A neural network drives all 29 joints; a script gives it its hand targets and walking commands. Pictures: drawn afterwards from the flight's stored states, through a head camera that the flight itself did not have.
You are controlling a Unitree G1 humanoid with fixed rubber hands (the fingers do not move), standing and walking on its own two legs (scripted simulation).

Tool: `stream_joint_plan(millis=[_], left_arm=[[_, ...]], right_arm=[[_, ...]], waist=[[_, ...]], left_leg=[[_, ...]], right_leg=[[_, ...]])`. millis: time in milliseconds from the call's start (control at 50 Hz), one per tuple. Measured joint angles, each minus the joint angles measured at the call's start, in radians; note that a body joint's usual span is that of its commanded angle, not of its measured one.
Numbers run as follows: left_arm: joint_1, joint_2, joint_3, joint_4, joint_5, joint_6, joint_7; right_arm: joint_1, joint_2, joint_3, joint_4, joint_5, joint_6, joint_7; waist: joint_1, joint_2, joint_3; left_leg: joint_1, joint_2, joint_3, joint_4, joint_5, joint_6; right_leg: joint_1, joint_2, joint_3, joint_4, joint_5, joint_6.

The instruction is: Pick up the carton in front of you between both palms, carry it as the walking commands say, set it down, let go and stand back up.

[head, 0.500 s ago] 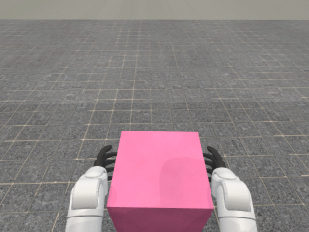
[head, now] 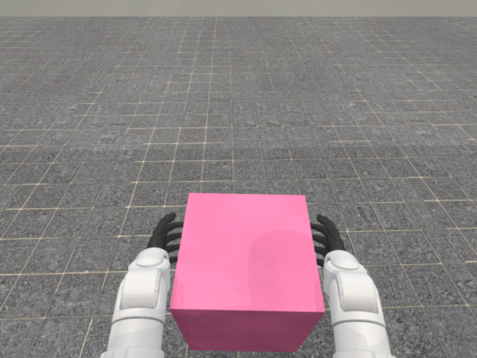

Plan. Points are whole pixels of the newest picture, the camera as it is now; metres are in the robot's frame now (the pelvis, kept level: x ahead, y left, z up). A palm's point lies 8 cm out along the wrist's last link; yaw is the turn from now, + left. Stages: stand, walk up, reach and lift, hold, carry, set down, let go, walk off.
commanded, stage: carry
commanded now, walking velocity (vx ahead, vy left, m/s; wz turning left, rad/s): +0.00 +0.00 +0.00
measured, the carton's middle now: (244, 276) +0.29 +0.00 -0.03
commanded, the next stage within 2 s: hold in 0.30 s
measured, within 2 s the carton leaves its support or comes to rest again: neither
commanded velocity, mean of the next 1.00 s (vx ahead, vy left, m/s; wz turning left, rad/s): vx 0.00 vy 0.00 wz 0.00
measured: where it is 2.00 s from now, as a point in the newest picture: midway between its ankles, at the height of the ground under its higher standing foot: outside the picture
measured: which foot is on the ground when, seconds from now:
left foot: down 0.00-1.00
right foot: down 0.00-1.00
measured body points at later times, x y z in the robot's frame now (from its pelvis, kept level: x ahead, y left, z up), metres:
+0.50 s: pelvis +0.00 +0.01 +0.01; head -0.02 -0.01 +0.46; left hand +0.29 +0.17 +0.04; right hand +0.30 -0.14 +0.04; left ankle -0.02 +0.11 -0.73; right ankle +0.07 -0.10 -0.73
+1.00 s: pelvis -0.02 -0.01 +0.01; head -0.05 -0.03 +0.45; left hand +0.26 +0.17 +0.04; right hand +0.30 -0.13 +0.04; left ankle -0.02 +0.11 -0.73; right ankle +0.07 -0.10 -0.73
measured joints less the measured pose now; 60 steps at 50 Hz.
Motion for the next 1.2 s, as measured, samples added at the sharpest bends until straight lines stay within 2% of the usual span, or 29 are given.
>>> stream_joint_plan(millis=[300, 320, 360, 500, 680, 720, 900, 1200], left_arm=[[0.005, 0.001, -0.005, -0.003, 0.000, 0.012, 0.001], [0.002, 0.000, -0.003, -0.001, -0.002, 0.007, 0.001], [-0.001, -0.001, -0.009, 0.004, -0.002, -0.004, -0.002], [0.004, 0.000, -0.002, 0.020, -0.007, -0.033, -0.007], [0.001, 0.000, 0.004, 0.035, -0.008, -0.050, -0.007], [-0.003, -0.001, 0.002, 0.041, -0.006, -0.052, -0.008], [-0.022, -0.004, 0.015, 0.071, -0.002, -0.056, -0.011], [-0.061, -0.013, 0.058, 0.118, 0.024, -0.047, -0.023]], right_arm=[[0.005, -0.001, 0.001, -0.001, 0.003, 0.009, 0.000], [0.003, 0.000, 0.000, -0.005, 0.002, 0.010, -0.001], [0.012, -0.002, -0.001, -0.024, 0.001, 0.010, -0.001], [0.013, -0.002, 0.007, -0.021, -0.009, -0.004, -0.002], [0.009, -0.001, 0.008, -0.012, -0.016, -0.011, -0.003], [0.012, -0.002, 0.005, -0.015, -0.016, -0.012, -0.003], [-0.003, 0.001, -0.012, 0.001, -0.018, -0.007, -0.003], [-0.051, 0.010, -0.045, 0.060, -0.039, -0.002, 0.008]], waist=[[0.001, -0.002, -0.001], [0.002, 0.002, 0.024], [-0.011, 0.011, 0.080], [0.003, 0.033, 0.167], [0.001, 0.036, 0.205], [-0.005, 0.032, 0.210], [-0.003, 0.032, 0.212], [-0.003, 0.037, 0.184]], left_leg=[[0.010, -0.003, 0.000, -0.001, -0.008, 0.004], [0.036, -0.002, 0.001, -0.010, -0.007, 0.005], [0.098, -0.007, -0.017, -0.044, 0.011, 0.003], [0.216, -0.017, -0.033, -0.124, 0.049, 0.012], [0.241, -0.019, -0.048, -0.117, 0.056, 0.011], [0.241, -0.023, -0.056, -0.112, 0.057, 0.011], [0.238, -0.029, -0.089, -0.095, 0.060, 0.006], [0.249, -0.019, -0.130, -0.113, 0.063, -0.007]], right_leg=[[0.008, -0.003, 0.001, 0.004, -0.010, 0.006], [0.034, 0.000, 0.002, -0.007, -0.007, 0.005], [0.108, 0.021, 0.047, -0.049, 0.012, 0.009], [0.232, 0.020, 0.039, -0.126, 0.037, 0.020], [0.269, 0.018, 0.028, -0.130, 0.043, 0.018], [0.271, 0.026, 0.053, -0.125, 0.046, 0.022], [0.271, 0.046, 0.090, -0.093, 0.030, 0.018], [0.294, 0.062, 0.064, -0.110, 0.015, -0.004]])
